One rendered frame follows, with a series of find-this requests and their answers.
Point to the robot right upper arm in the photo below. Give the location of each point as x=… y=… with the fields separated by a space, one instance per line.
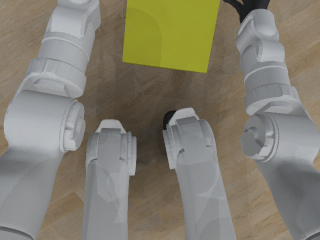
x=283 y=147

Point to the robot left upper arm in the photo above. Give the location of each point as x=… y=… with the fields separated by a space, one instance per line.
x=40 y=129

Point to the carton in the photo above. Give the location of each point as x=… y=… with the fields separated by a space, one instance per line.
x=170 y=34

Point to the left robot thigh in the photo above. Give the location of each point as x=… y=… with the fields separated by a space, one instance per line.
x=105 y=212

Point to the right robot hand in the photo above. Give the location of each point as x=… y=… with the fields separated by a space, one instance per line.
x=247 y=6

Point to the robot right shin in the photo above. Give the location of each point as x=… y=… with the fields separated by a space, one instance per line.
x=204 y=125

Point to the left robot forearm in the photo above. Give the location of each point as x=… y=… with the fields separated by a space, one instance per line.
x=65 y=51

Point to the right robot forearm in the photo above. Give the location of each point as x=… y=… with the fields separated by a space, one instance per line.
x=262 y=62

